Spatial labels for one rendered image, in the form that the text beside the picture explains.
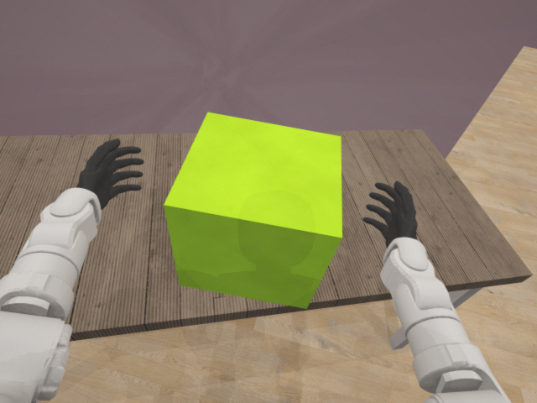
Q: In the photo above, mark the left robot upper arm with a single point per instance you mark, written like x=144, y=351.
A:
x=33, y=355

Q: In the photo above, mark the left robot hand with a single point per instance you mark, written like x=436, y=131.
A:
x=98, y=175

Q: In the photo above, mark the carton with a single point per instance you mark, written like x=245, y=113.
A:
x=256, y=210

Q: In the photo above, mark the right robot hand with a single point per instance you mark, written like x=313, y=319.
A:
x=401, y=221

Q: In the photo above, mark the robot left forearm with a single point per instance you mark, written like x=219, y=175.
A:
x=44, y=274

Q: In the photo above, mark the table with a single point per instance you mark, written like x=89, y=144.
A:
x=128, y=282

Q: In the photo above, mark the robot right forearm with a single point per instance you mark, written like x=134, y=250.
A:
x=444, y=358

